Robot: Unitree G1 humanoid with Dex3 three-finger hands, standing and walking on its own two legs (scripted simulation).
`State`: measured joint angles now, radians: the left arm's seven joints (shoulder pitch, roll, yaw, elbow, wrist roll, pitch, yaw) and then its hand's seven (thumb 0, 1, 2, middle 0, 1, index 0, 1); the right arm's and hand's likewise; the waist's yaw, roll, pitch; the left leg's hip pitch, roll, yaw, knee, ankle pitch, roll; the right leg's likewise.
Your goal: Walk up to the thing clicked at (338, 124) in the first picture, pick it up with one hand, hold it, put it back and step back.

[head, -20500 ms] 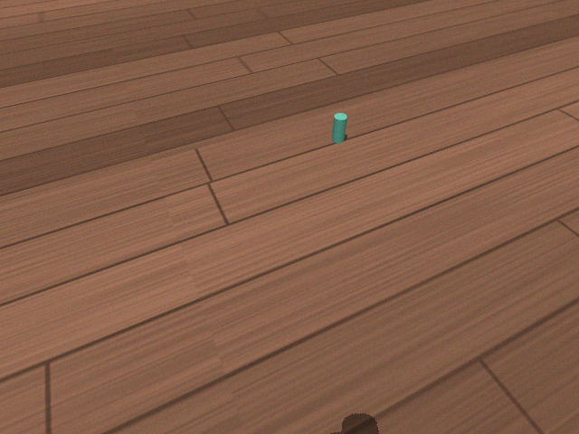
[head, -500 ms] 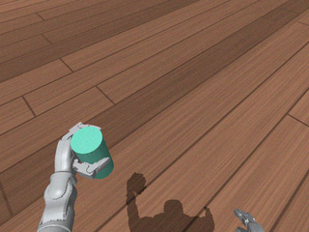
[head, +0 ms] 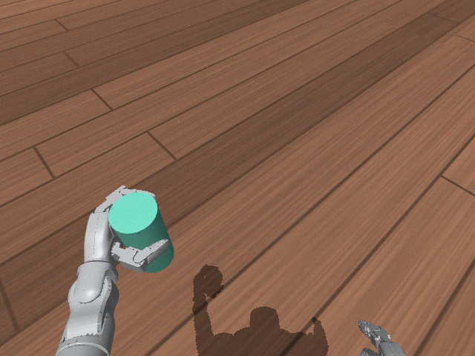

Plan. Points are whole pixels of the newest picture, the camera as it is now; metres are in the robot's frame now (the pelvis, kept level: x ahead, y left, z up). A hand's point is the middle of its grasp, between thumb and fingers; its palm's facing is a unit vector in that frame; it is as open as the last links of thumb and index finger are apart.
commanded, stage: crouch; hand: left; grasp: from the side
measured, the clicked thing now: (145, 235) +0.33 +0.17 +0.02
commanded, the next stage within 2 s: lower in 1.86 s
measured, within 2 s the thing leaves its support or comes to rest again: neither
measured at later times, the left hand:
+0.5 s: hand (153, 256) +0.33 +0.18 -0.08, palm faces +0.05 -1.00 +0.01, open 10.0 cm
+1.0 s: hand (172, 285) +0.36 +0.18 -0.33, palm faces +0.06 -1.00 -0.02, open 10.0 cm
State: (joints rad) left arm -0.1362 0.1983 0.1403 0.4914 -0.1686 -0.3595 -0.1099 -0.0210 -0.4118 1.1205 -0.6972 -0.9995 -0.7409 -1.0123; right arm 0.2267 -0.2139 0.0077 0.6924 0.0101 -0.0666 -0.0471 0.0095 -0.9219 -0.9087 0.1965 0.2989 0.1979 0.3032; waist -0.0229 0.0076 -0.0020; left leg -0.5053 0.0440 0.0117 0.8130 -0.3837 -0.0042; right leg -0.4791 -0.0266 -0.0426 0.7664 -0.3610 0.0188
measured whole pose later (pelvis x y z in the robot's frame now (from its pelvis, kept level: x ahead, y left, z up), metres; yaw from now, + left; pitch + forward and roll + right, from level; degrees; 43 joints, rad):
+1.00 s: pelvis -0.06 -0.01 -0.28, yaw -2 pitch +33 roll -3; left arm -0.56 0.33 0.37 1.05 -0.13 -0.77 -0.21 -0.02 -0.40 1.11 -0.69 -1.00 -0.73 -1.01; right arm 0.09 -0.25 0.03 0.73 -0.09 -0.07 0.06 0.01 -0.92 -0.92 0.20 0.30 0.20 0.30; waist -0.11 -0.01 -0.16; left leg -1.91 0.05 -0.06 2.00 -0.68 -0.01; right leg -1.88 -0.04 -0.05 1.96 -0.67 0.00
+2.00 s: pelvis -0.08 +0.00 -0.44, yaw -8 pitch +25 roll -10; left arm -0.65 0.55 0.49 1.15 -0.10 -0.81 -0.19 -0.02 -0.40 1.11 -0.70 -0.99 -0.74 -1.00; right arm 0.02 -0.32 0.19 0.71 -0.19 0.00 0.11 0.00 -0.93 -0.91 0.20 0.30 0.20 0.30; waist -0.21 -0.08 0.09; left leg -2.29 0.03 -0.20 2.52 -0.69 -0.01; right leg -2.19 -0.01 -0.12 2.40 -0.65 0.03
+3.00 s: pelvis -0.09 +0.02 -0.45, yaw -14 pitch +14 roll -17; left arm -0.70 0.83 0.47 1.44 -0.06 -1.02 -0.03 -0.02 -0.41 1.12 -0.71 -0.98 -0.76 -0.98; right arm -0.16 -0.36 0.49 0.60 -0.35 0.02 0.14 0.00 -0.92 -0.91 0.20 0.30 0.20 0.30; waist -0.27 -0.26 0.31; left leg -2.23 0.02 -0.36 2.64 -0.71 0.00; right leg -2.07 0.04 -0.24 2.39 -0.61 0.07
